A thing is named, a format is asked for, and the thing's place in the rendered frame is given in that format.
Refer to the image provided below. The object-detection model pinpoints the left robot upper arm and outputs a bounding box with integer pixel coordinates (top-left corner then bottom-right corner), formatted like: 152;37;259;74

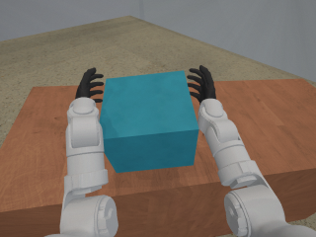
44;195;119;237

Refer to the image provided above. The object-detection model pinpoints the left robot hand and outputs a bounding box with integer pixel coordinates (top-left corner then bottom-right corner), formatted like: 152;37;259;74
75;67;104;103

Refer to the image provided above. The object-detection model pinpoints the right robot upper arm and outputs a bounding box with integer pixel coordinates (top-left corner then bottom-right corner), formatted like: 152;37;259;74
224;184;316;237

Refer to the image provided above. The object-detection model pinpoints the robot left forearm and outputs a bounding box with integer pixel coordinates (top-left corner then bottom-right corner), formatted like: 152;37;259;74
59;97;109;234

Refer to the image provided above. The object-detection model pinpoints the right robot hand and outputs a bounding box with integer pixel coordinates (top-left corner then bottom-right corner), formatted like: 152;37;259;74
187;65;216;104

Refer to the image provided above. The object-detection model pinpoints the pedestal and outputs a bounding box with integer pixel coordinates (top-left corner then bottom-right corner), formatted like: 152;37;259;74
0;78;316;237

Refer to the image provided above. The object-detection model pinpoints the carton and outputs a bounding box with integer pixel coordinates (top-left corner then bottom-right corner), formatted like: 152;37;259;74
99;70;199;173

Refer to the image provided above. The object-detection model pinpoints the robot right forearm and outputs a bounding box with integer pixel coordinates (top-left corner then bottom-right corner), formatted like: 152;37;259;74
197;98;285;219

